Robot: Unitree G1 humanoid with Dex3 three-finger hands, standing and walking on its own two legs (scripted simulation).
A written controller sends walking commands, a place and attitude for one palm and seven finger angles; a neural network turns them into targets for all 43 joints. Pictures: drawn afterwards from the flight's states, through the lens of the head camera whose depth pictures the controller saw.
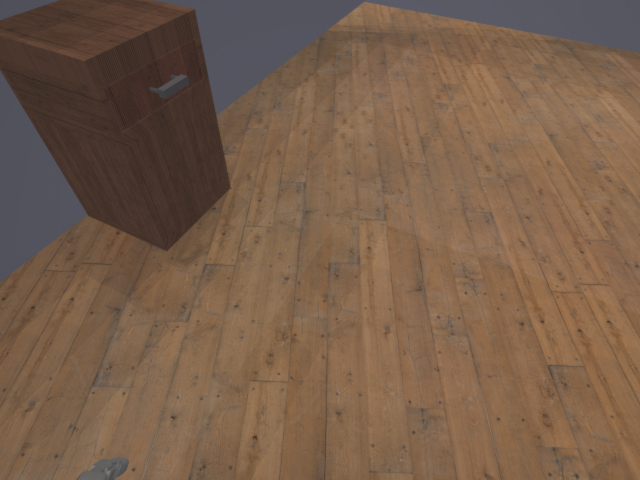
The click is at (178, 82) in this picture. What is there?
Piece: drawer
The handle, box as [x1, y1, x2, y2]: [149, 74, 188, 98]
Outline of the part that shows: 187,76 181,74 178,76 170,75 173,79 157,89 150,87 149,89 151,91 158,93 159,96 166,98 188,84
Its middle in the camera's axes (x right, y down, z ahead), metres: -0.50 -0.50 +1.26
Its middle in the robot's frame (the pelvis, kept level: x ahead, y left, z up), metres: +1.25 +0.56 -0.14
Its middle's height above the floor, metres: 0.63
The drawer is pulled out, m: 0.00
